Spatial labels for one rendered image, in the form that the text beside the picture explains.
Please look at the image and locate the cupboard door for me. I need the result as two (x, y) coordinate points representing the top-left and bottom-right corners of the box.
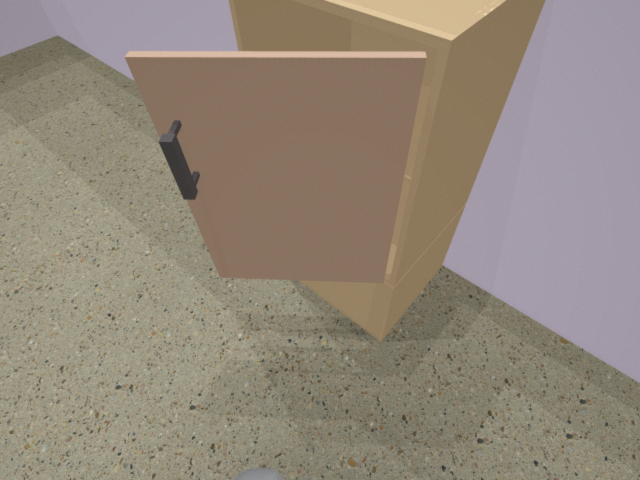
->
(125, 51), (427, 283)

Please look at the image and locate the handle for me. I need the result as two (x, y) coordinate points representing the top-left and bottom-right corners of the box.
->
(159, 120), (200, 200)

